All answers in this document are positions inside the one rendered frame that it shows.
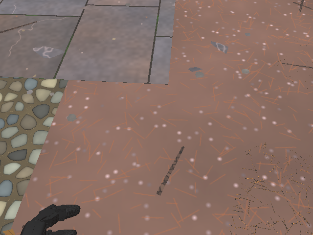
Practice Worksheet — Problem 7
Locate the robot left hand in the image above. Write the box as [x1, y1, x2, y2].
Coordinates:
[21, 204, 80, 235]

